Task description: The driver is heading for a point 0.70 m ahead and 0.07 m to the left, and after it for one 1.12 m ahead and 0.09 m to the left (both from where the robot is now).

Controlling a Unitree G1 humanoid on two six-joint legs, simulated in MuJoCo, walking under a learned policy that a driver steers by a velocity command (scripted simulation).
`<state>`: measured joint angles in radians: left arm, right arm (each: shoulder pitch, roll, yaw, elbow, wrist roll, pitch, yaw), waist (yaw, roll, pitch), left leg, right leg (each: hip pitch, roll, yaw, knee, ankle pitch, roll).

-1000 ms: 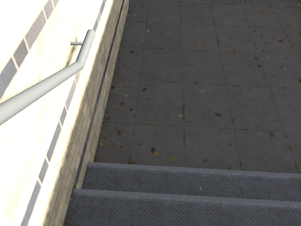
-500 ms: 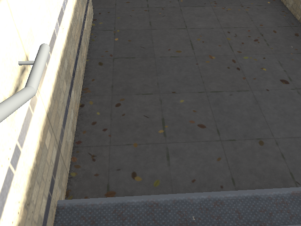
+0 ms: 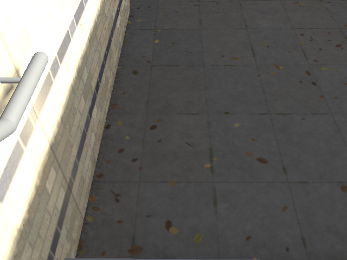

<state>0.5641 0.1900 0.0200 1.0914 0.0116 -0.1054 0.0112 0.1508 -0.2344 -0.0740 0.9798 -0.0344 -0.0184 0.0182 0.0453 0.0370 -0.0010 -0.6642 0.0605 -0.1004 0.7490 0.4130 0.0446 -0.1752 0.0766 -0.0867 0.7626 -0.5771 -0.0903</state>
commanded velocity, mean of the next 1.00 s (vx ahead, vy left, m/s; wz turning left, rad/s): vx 0.48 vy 0.00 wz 0.04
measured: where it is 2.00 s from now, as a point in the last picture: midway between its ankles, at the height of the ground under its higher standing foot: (196, 240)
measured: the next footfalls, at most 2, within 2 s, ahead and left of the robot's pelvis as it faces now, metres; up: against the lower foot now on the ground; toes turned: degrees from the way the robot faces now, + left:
left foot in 0.18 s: +0.25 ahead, +0.11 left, -0.16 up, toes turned +4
right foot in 0.74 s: +0.55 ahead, -0.09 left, -0.32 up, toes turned -2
